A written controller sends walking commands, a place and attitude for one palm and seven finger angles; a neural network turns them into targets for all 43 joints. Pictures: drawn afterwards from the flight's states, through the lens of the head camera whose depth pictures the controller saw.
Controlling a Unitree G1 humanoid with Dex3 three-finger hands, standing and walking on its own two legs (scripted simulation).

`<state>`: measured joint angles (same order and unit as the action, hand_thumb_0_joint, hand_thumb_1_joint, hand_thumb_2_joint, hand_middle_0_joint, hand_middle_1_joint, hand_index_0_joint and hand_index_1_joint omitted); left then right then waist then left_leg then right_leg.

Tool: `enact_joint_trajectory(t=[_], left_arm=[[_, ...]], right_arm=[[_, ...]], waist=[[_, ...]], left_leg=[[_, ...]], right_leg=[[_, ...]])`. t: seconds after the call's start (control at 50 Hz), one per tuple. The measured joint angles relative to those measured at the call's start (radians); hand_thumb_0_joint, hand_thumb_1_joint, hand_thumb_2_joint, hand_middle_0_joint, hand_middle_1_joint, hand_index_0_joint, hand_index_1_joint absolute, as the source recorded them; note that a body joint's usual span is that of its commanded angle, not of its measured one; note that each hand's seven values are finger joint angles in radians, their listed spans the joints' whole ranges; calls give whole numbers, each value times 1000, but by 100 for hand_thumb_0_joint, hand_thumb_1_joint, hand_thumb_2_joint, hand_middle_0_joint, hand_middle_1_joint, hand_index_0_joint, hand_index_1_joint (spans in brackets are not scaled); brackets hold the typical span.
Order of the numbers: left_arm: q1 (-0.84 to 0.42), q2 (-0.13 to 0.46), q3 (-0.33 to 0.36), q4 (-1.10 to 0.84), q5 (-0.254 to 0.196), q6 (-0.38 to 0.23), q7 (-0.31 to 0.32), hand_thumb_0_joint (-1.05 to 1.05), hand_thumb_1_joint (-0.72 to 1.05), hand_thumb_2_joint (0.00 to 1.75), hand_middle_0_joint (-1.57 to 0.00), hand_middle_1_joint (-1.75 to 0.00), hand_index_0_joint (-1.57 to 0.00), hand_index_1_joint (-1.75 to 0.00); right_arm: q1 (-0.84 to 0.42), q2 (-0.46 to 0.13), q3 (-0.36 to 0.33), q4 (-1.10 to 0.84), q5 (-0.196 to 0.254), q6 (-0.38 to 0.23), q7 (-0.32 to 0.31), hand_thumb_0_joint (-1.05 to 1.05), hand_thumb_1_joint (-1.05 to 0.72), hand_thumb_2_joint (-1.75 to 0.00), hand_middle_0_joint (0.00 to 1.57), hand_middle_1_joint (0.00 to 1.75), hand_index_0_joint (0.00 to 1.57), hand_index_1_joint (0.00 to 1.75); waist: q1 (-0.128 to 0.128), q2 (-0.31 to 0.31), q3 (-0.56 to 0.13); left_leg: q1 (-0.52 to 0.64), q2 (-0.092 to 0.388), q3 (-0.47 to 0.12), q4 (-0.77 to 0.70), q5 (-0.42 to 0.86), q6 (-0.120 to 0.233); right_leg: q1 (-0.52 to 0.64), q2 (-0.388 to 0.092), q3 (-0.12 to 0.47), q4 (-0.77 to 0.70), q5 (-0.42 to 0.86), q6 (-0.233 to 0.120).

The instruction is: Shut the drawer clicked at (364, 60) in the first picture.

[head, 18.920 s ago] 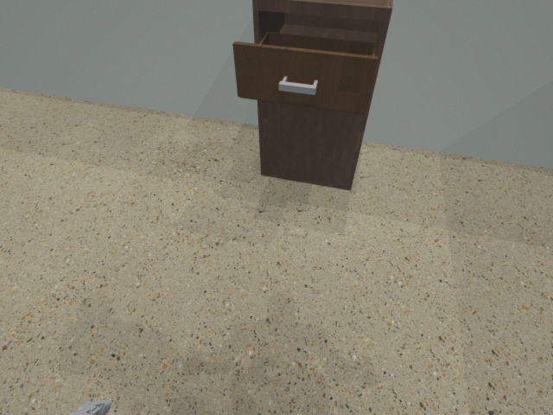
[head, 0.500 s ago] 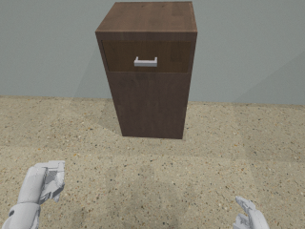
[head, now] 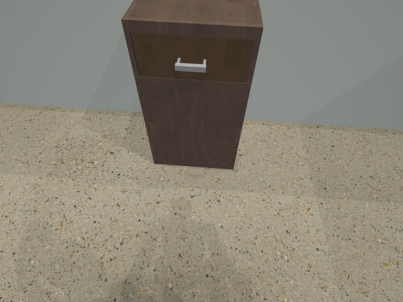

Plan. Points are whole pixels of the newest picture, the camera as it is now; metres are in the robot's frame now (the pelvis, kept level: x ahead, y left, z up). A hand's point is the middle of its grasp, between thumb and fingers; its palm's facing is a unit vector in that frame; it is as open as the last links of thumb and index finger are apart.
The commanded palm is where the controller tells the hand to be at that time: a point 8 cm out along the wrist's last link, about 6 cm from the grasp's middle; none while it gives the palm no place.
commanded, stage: let the arm hang, fingers relaxed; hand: left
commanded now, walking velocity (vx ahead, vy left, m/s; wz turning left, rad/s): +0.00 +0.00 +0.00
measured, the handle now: (191, 64) +0.91 +0.10 -0.05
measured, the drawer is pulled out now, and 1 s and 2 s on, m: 0.00 0.00 0.00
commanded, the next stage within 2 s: look to check the result in 0.50 s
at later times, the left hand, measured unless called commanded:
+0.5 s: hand out of the picture +0.08 +0.20 -0.16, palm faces -0.02 -0.97 -0.24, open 7.4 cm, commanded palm none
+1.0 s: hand out of the picture +0.08 +0.21 -0.16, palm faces -0.02 -0.96 -0.29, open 7.4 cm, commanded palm none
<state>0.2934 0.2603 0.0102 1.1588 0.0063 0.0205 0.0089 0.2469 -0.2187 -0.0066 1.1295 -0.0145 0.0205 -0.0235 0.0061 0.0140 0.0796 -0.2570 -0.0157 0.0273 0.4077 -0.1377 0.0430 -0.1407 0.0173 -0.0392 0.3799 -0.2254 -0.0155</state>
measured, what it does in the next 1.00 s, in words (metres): stands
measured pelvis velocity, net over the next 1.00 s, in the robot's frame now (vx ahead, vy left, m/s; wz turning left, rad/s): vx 0.03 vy -0.02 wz -0.02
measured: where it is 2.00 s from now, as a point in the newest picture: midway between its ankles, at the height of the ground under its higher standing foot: outside the picture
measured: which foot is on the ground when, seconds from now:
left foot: down 0.00-1.00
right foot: down 0.00-1.00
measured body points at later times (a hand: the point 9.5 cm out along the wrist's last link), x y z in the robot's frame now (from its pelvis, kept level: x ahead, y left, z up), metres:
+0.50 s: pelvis +0.01 -0.01 +0.00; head +0.02 -0.01 +0.45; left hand +0.08 +0.25 -0.15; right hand +0.05 -0.27 -0.15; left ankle +0.05 +0.09 -0.74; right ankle -0.01 -0.11 -0.74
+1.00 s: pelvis +0.03 -0.02 +0.00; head +0.04 -0.02 +0.45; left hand +0.08 +0.26 -0.14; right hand +0.07 -0.29 -0.14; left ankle +0.05 +0.09 -0.74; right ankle -0.01 -0.11 -0.74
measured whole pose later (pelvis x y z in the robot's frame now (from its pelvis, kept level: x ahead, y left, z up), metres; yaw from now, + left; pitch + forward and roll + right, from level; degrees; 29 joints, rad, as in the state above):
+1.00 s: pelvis +0.03 -0.02 +0.00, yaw -1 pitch -1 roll +0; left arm 0.16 0.27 0.01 1.14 0.00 -0.01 0.01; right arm 0.14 -0.28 -0.01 1.15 -0.02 0.00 -0.02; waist -0.01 0.01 0.04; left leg -0.17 0.00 0.04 0.33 -0.14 0.02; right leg -0.06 0.03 -0.02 0.30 -0.22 -0.03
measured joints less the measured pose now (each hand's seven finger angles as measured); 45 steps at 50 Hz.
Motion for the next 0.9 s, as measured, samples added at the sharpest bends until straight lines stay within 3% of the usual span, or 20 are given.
enact_joint_trajectory(t=[0.12,0.26,0.52,0.9], left_arm=[[-41,-12,0,-4,1,-10,2,1,90,90,-33,-44,-33,-45],[-99,-30,-1,-30,2,-24,2,1,90,90,-23,-33,-23,-34],[-141,-28,2,-42,1,-32,-3,1,90,90,-21,-30,-21,-30],[-129,14,5,-14,-2,-30,-1,1,90,90,-20,-30,-20,-30]], right_arm=[[-25,7,-2,8,-1,-10,2,1,-91,-90,20,30,20,30],[-60,4,-5,5,-3,-20,4,1,-91,-90,20,30,20,30],[-79,-29,-9,11,-4,-29,2,1,-91,-90,20,29,20,30],[-97,-56,-6,19,-2,-23,2,1,-91,-90,20,29,20,30]], waist=[[-4,14,-23],[-11,13,-46],[-20,-4,-47],[-14,0,-35]], left_leg=[[16,-7,9,-19,6,3],[30,-7,14,-30,6,0],[52,2,16,-49,1,-10],[79,13,16,-71,-3,-22]], right_leg=[[3,-8,9,5,-4,3],[12,-8,14,2,-7,3],[38,1,18,-30,-3,-4],[70,13,21,-69,3,-15]])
